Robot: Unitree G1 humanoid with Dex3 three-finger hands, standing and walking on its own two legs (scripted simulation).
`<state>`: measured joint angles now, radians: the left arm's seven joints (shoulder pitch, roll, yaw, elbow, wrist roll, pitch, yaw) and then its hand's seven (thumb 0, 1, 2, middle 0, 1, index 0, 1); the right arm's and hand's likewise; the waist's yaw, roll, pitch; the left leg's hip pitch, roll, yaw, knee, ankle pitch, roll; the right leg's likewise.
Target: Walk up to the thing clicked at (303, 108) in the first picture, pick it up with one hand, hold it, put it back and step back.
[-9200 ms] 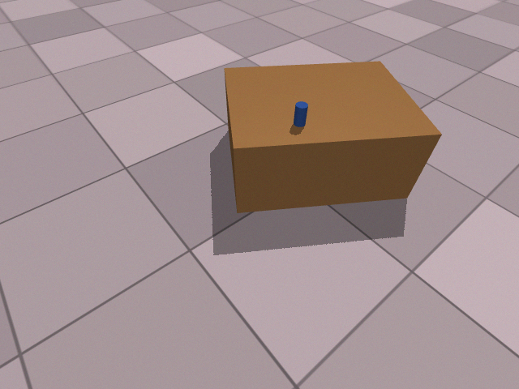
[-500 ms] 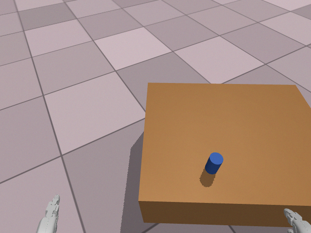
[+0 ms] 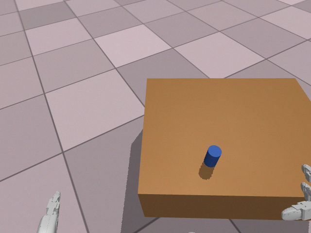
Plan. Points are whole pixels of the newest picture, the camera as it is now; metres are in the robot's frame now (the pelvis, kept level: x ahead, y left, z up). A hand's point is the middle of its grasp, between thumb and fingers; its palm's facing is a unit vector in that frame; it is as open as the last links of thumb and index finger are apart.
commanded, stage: go down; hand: right
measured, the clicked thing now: (212, 156) +0.47 -0.22 -0.26
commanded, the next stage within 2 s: approach in 1.26 s
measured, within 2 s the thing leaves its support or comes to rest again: neither
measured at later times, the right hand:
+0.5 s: hand (301, 160) +0.32 -0.37 +0.01, palm faces +0.22 +0.97 -0.13, open 17.5 cm
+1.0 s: hand (306, 146) +0.35 -0.39 +0.02, palm faces +0.22 +0.97 -0.10, open 17.6 cm
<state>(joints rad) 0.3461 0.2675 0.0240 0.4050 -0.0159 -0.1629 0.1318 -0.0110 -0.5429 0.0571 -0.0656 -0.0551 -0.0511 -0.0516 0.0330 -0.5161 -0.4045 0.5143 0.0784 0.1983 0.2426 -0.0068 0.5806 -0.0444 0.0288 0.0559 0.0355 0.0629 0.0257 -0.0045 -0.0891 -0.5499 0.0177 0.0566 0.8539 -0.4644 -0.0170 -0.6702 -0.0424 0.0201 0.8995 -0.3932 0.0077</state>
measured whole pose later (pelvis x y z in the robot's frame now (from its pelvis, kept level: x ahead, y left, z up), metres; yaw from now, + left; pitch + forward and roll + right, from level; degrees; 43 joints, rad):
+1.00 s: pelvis -0.01 -0.01 +0.00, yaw +2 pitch +14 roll +4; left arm 0.30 0.26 -0.02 0.40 0.00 -0.13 0.08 -0.01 -0.54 0.05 -0.07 -0.06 -0.06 -0.05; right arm -0.44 -0.79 -0.59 1.13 0.10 -0.17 0.47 -0.01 0.56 -0.05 0.04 0.05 0.04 0.06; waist 0.09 0.03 -0.11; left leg -0.66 0.00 0.04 0.84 -0.43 -0.03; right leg -0.79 -0.06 0.01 0.92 -0.39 -0.01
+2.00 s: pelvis -0.04 -0.01 -0.14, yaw +6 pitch +29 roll +8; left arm 0.36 0.33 0.07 -0.05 0.09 -0.20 -0.03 -0.01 -0.55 0.06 -0.06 -0.04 -0.04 -0.04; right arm -0.55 -0.80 -0.82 1.21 0.16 -0.65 0.50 -0.01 0.61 -0.04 0.04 0.05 0.05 0.06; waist 0.30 0.10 -0.12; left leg -1.35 -0.04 0.09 1.47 -0.63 -0.02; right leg -1.51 -0.10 0.10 1.56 -0.57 0.01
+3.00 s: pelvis -0.06 +0.00 -0.19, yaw +8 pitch +31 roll +8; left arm 0.50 0.33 0.19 -0.47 0.06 -0.11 -0.09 -0.01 -0.54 0.05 -0.07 -0.06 -0.06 -0.05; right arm -0.55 -0.55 -0.67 1.00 0.03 -0.61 0.12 -0.01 0.58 -0.05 0.03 0.05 0.04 0.06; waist 0.35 0.06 -0.17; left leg -1.57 -0.05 0.08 1.68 -0.67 -0.01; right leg -1.70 -0.11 0.10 1.74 -0.60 0.01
